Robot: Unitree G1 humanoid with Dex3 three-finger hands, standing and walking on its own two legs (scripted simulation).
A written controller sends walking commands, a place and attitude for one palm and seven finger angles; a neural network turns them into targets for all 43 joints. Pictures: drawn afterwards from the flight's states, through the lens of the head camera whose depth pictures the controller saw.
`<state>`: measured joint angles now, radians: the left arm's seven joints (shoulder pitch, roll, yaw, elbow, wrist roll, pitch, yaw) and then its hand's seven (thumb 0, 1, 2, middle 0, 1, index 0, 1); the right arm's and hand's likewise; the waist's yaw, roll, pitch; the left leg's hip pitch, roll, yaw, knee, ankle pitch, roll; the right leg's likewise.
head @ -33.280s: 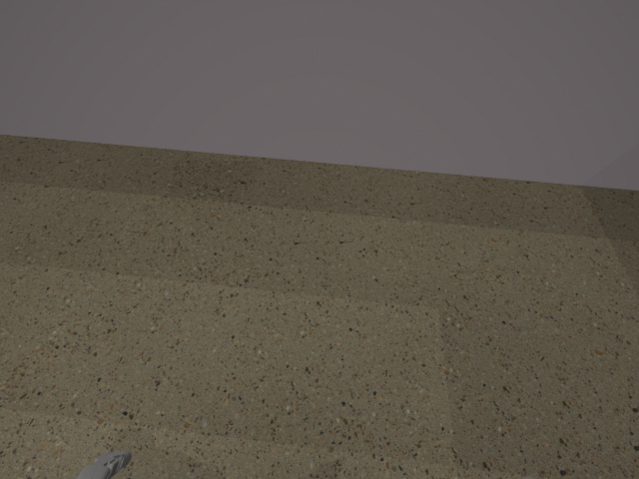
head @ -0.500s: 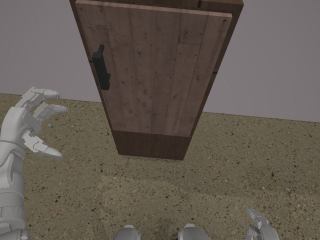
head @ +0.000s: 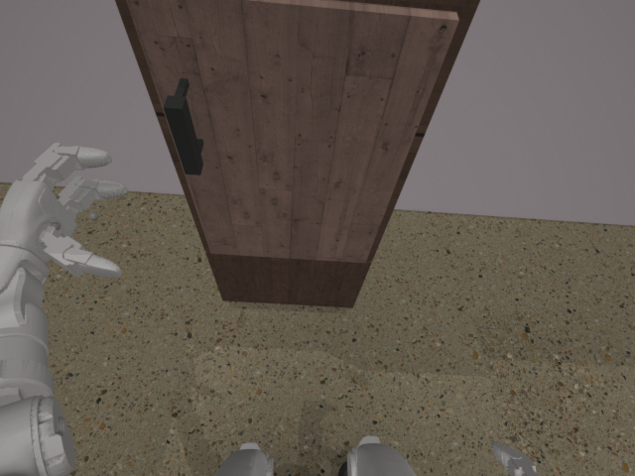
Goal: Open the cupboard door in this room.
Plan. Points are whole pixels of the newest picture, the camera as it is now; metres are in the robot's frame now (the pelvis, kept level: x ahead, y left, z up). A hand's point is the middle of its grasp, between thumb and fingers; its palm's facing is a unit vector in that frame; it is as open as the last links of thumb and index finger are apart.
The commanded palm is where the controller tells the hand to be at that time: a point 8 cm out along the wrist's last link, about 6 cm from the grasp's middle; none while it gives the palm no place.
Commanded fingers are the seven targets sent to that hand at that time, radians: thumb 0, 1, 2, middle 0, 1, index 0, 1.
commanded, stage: move the hooked fingers beside the handle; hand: left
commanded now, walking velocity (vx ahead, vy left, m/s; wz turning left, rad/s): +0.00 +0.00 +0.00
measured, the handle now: (188, 128) +0.57 +0.19 +0.06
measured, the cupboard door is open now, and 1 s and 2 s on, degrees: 0 0 0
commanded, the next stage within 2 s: slide the fingers in behind the handle in 1.62 s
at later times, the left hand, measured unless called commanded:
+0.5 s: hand (119, 165) +0.48 +0.26 +0.08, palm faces -0.06 -1.00 +0.00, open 14.0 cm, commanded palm +0.46 +0.30 +0.07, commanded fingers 0.00 -0.50 0.30 -0.30 -1.20 -0.30 -1.20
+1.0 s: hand (127, 148) +0.52 +0.26 +0.07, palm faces -0.06 -1.00 -0.01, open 14.0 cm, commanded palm +0.50 +0.30 +0.06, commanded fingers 0.00 -0.50 0.30 -0.30 -1.20 -0.30 -1.20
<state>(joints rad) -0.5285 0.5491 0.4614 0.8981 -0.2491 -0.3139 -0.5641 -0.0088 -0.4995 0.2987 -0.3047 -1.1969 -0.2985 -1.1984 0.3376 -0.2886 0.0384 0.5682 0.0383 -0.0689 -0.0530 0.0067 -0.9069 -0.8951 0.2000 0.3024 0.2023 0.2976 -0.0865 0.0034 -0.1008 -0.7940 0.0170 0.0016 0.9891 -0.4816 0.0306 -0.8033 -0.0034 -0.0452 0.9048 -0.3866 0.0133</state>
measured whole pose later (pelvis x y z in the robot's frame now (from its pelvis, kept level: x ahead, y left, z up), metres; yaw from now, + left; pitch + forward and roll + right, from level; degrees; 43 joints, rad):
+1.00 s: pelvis +0.00 +0.00 -0.02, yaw -2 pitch +24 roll -4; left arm -0.94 0.79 0.54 1.23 -0.10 -0.33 -0.53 -0.01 -0.50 0.30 -0.30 -1.20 -0.30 -1.20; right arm 0.42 -0.30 0.07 0.57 0.01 0.08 -0.03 0.00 -0.91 -0.89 0.20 0.30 0.20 0.30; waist -0.21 0.01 -0.08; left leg -1.00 0.05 0.00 1.08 -0.50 0.03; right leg -1.00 0.03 -0.04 0.95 -0.38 0.02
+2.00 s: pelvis +0.00 +0.01 -0.02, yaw -2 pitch +24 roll -5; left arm -0.95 0.71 0.48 1.20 -0.10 -0.31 -0.48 -0.01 -0.50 0.30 -0.30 -1.20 -0.30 -1.20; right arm 0.41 -0.28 0.07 0.58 0.00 0.10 -0.02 0.00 -0.91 -0.89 0.20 0.30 0.20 0.30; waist -0.21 0.02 -0.09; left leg -1.01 0.04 -0.02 1.09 -0.52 0.04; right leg -0.99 0.02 -0.06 0.95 -0.39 0.03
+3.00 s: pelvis +0.00 -0.01 -0.01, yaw -1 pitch +22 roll -3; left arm -0.90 0.51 0.40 1.17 -0.11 -0.38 -0.30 -0.01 -0.50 0.30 -0.31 -1.20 -0.30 -1.20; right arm 0.39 -0.26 0.05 0.60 0.00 0.08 0.01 0.00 -0.91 -0.90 0.20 0.30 0.20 0.30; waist -0.18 0.03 -0.10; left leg -0.93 0.04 0.00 1.06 -0.50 0.02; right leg -0.95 0.02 -0.05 0.97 -0.40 0.00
